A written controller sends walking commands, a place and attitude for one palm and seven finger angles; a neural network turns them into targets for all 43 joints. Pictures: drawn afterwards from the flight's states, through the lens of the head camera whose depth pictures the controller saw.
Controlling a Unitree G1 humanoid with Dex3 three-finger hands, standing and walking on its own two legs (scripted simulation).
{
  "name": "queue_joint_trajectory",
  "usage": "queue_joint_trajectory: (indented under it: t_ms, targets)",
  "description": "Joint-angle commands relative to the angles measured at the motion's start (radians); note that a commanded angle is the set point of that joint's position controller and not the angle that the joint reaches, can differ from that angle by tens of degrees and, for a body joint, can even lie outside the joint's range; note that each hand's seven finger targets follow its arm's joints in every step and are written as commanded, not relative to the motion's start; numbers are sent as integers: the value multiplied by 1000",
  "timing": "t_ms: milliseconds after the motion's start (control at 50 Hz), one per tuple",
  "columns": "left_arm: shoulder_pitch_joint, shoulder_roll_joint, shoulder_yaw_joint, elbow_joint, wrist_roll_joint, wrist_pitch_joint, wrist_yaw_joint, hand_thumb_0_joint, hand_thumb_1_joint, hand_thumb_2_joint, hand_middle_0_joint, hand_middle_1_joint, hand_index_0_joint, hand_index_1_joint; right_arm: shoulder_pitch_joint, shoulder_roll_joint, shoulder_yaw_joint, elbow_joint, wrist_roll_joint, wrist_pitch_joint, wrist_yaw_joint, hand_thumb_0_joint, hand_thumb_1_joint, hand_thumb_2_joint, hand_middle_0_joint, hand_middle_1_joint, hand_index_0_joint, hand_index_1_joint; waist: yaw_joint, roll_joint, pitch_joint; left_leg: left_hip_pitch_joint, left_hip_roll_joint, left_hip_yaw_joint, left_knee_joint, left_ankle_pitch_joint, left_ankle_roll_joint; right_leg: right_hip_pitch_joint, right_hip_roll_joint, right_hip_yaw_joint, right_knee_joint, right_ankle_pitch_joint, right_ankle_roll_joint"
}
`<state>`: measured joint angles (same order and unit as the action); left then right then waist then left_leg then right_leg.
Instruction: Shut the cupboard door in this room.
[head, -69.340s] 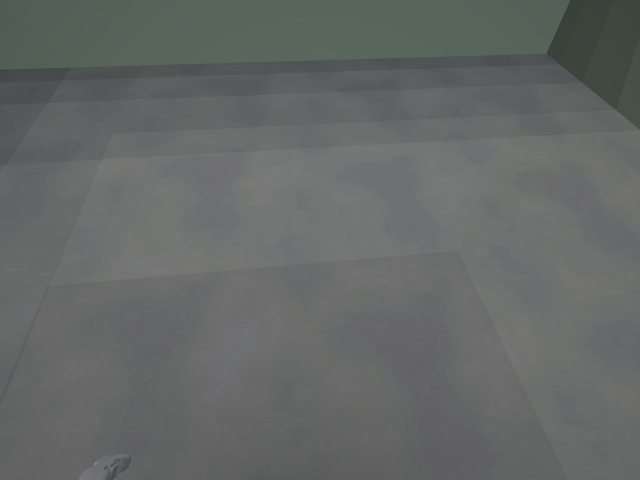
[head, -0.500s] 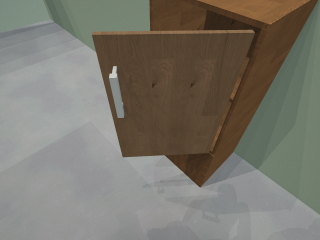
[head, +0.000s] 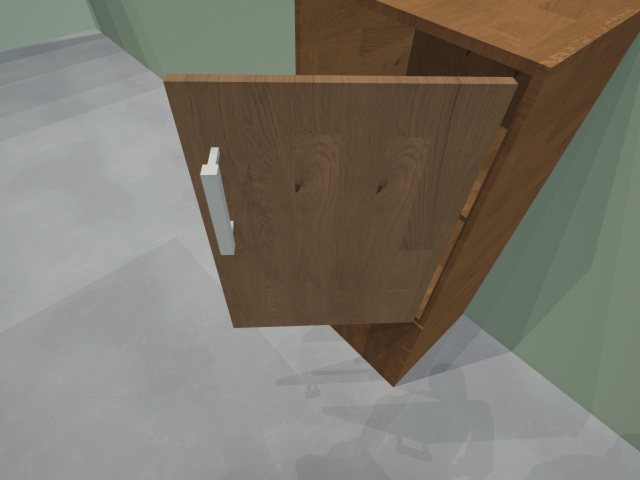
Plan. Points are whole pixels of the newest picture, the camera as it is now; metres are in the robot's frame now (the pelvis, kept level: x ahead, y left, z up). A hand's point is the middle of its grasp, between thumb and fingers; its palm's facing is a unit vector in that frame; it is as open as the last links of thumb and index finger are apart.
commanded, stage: look again from close up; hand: left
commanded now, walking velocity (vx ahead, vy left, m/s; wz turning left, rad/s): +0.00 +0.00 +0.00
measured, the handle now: (221, 204) +0.45 +0.18 +0.08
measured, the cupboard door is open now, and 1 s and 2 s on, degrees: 50 50 50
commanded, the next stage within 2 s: raise the hand and make a fist in 0.20 s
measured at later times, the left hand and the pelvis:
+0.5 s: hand (183, 390) +0.22 +0.18 +0.00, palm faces +0.29 -0.94 -0.16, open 7.1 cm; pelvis +0.01 -0.02 -0.04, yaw +3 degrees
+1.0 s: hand (204, 415) +0.19 +0.15 -0.01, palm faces -0.04 -1.00 -0.03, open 4.8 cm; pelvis -0.03 -0.03 -0.07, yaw +0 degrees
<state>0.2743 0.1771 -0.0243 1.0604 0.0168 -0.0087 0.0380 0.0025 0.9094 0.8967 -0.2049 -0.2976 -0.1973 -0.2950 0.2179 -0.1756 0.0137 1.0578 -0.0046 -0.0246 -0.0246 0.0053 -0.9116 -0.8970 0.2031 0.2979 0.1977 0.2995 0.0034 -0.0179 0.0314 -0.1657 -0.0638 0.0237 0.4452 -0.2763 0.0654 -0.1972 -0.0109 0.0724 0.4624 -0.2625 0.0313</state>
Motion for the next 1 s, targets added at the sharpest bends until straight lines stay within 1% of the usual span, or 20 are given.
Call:
queue_joint_trajectory:
  t_ms: [0,260,280,300,320,340,360,380,440,480,500,560,600,640,660,740,800,840,900,980]
  targets:
    - [43,129,28,-42,-5,-16,8,0,900,900,-200,-300,-200,-300,46,-127,-23,-28,-3,-19,-8,0,-900,-900,200,300,200,300,-3,28,-22,17,146,-113,-67,325,-13,25,-79,57,-25,271,-65]
    - [-5,156,39,-66,-8,-16,7,0,900,900,-200,-300,-200,-300,35,-141,-25,-14,-5,-17,-12,0,-900,-900,200,300,200,300,1,3,-37,34,148,-109,-65,359,-19,68,-85,57,-26,341,-74]
    - [64,138,43,-29,6,-34,46,0,900,900,-200,-300,-200,-300,13,-157,-33,-66,7,-19,-7,0,-900,-900,200,300,200,300,7,5,-44,15,173,-70,106,584,-52,43,-111,37,23,604,-38]
    - [-851,854,657,-1642,-45,-300,112,0,900,900,-200,-300,-200,-300,168,-359,-110,-314,24,-216,-87,0,-900,-900,200,300,200,300,-122,136,-418,338,132,-176,250,801,-66,5,8,-111,421,495,-68]
    - [50,193,100,-1179,-101,-194,122,0,900,900,-218,-320,-218,-320,27,-216,-6,-320,110,-315,-118,0,-900,-900,200,300,200,300,-58,468,-441,418,195,-249,179,838,-70,-248,39,-168,739,-19,-25]
    - [91,172,147,-1199,-150,-146,172,0,900,900,-237,-340,-237,-340,-2,-220,-15,-272,102,-328,-109,0,-900,-900,200,300,200,300,-5,423,-422,253,168,-226,161,838,-110,-131,4,-137,943,-65,-54]
    - [238,-94,-15,-1019,-144,-63,138,0,900,900,-255,-360,-255,-360,4,-135,-25,-273,97,-319,-52,0,-900,-900,200,300,200,300,-43,300,-190,4,155,-209,27,605,-77,-258,-12,-146,895,-135,-45]
    - [-20,-21,-4,-1254,-157,-108,118,0,900,900,-273,-380,-273,-380,3,-180,-64,-353,76,-326,-11,0,-900,-900,200,300,200,300,-52,204,-98,-61,127,-159,71,483,-73,-343,-24,-151,753,-137,-47]
    - [217,-6,113,-1068,-189,-229,18,0,900,900,-328,-440,-328,-440,3,-161,-108,-438,34,-353,14,0,-900,-900,200,300,200,300,-11,-44,24,-329,60,-110,252,279,-115,-382,-23,-136,310,-36,-77]
    - [366,14,191,-932,-255,-373,-102,0,900,900,-365,-480,-365,-480,3,-176,-104,-475,23,-339,22,0,-900,-900,200,300,200,300,-18,-408,-2,-573,27,-79,419,16,-116,-361,-82,0,212,-24,-52]
    - [354,55,243,-931,-285,-451,-177,0,900,900,-383,-500,-383,-500,-13,-186,-100,-496,20,-329,28,0,-900,-900,200,300,200,300,-6,-414,-41,-663,14,-63,470,-70,-116,-339,-101,54,217,-86,-64]
    - [464,238,419,-943,-384,-596,-391,0,900,900,-438,-560,-438,-560,-46,-182,-85,-551,10,-293,-12,0,-900,-900,200,300,200,300,82,-476,-227,-636,1,10,850,-111,-126,-102,-185,290,277,871,62]
    - [306,271,437,-1085,-420,-581,-410,0,900,900,-475,-600,-475,-600,-75,-173,-102,-596,19,-279,-42,0,-900,-900,200,300,200,300,88,-212,-340,-609,5,13,838,-250,-115,-116,-229,402,134,408,100]
    - [93,321,500,-1273,-374,-549,-331,0,900,900,-512,-640,-512,-640,-101,-168,-81,-635,18,-275,-26,0,-900,-900,200,300,200,300,71,219,-305,-680,2,-55,645,-204,-61,-293,-128,241,267,97,-15]
    - [130,248,471,-1225,-368,-525,-291,0,900,900,-530,-660,-530,-660,-88,-141,-72,-630,18,-273,-18,0,-900,-900,200,300,200,300,61,249,-210,-658,10,-44,542,-120,-54,-383,-65,151,303,-74,-60]
    - [29,43,243,-1344,-366,-621,-237,0,900,900,-603,-740,-603,-740,-71,-162,-78,-661,30,-311,-24,0,-900,-900,200,300,200,300,-42,-83,-267,-527,51,-99,530,-90,-25,-523,1,70,319,-211,-12]
    - [-58,145,199,-1446,-334,-628,-302,0,900,900,-658,-800,-658,-800,-12,-192,-65,-621,12,-334,-43,0,-900,-900,200,300,200,300,-50,207,-432,-473,45,-97,555,10,-21,-507,15,7,422,-54,-54]
    - [-26,171,189,-1380,-314,-576,-338,0,900,900,-695,-840,-695,-840,-6,-203,-59,-619,21,-332,-59,0,-900,-900,200,300,200,300,-62,145,-364,-490,54,-113,533,-21,-13,-514,21,6,388,-97,-49]
    - [97,220,275,-1271,-328,-445,-346,0,900,900,-750,-900,-750,-900,-20,-195,-57,-647,36,-306,-69,0,-900,-900,200,300,200,300,-2,-17,-342,-571,46,-107,487,-45,-16,-391,8,32,320,-131,-31]
    - [209,217,411,-1314,-375,-280,-256,0,900,900,-823,-980,-823,-980,-67,-145,-45,-700,42,-254,-55,0,-900,-900,200,300,200,300,97,24,-387,-519,35,-90,414,18,-40,-248,-7,10,307,-35,-29]
